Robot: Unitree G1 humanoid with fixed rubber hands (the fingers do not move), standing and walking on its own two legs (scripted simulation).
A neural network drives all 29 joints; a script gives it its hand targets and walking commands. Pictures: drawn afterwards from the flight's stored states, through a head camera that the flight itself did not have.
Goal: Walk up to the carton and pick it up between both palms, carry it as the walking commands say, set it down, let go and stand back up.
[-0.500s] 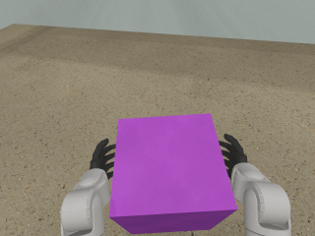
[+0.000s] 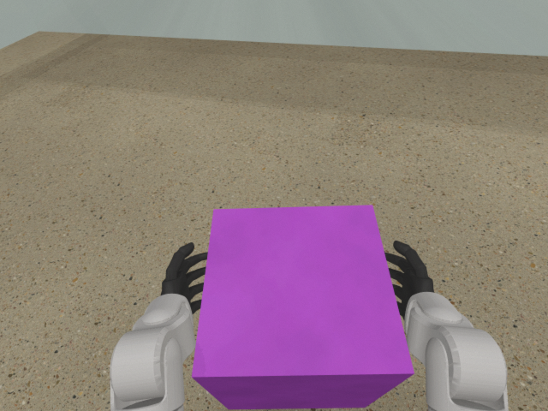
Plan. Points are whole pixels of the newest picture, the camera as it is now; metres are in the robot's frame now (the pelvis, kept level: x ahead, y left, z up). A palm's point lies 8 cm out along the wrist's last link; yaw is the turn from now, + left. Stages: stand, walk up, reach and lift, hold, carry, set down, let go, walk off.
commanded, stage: carry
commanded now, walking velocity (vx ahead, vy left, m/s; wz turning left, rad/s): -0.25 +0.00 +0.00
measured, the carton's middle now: (294, 315) +0.25 +0.00 +0.03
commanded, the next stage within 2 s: none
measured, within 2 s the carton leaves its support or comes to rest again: neither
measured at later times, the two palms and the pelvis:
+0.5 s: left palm out of the picture +0.02 +0.19 +0.09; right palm out of the picture +0.04 -0.11 +0.10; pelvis -0.20 +0.02 +0.01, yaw +3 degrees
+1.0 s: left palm out of the picture -0.16 +0.13 +0.11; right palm out of the picture -0.15 -0.17 +0.10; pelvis -0.39 -0.02 +0.01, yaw +1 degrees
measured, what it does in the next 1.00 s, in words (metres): walks backwards: left foot, then right foot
